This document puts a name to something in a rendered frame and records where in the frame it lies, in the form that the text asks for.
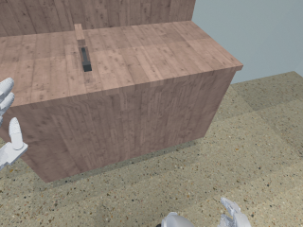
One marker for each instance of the robot right hand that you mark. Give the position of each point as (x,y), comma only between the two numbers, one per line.
(239,219)

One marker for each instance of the robot right shin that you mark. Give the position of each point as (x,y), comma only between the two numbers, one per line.
(172,214)

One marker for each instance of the counter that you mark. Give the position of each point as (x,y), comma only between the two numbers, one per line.
(157,80)

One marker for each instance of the robot left hand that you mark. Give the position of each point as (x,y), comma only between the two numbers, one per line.
(13,150)

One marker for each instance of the tap lever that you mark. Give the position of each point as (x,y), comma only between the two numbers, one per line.
(85,64)

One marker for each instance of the robot right thigh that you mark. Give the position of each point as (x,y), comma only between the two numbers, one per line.
(176,221)

